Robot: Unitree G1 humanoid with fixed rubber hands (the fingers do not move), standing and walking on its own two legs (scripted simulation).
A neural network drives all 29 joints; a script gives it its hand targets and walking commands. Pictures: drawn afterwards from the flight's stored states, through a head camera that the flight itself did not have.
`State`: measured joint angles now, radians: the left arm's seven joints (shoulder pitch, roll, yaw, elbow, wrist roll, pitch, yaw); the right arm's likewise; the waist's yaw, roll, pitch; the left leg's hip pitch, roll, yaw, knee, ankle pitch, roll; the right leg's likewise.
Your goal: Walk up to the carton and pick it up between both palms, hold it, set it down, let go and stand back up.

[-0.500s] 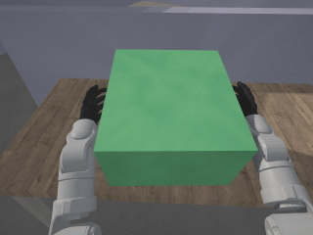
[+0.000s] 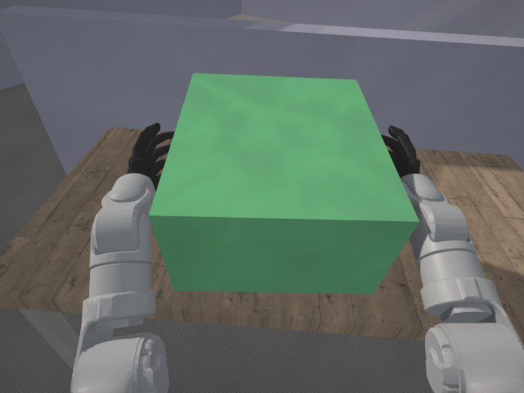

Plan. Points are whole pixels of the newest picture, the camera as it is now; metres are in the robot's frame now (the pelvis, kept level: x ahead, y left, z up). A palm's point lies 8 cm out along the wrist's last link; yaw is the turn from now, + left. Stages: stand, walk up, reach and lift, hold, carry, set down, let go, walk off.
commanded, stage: hold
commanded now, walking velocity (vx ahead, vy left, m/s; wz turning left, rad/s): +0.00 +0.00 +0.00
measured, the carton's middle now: (275, 173) +0.39 +0.01 +0.17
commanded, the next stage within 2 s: none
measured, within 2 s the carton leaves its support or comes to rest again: neither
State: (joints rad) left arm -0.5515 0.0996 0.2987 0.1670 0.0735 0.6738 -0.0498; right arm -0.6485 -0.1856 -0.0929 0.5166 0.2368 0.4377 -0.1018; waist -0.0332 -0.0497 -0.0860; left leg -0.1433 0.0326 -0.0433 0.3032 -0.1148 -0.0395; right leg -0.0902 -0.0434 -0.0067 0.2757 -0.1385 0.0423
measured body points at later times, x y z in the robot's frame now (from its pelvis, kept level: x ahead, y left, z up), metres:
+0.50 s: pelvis +0.02 -0.01 +0.00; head -0.04 -0.01 +0.45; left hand +0.38 +0.19 +0.19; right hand +0.40 -0.19 +0.20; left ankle +0.03 +0.14 -0.75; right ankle +0.01 -0.15 -0.75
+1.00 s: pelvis +0.02 -0.01 +0.00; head -0.03 +0.00 +0.45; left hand +0.38 +0.17 +0.19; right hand +0.38 -0.22 +0.19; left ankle +0.03 +0.14 -0.75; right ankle +0.01 -0.15 -0.75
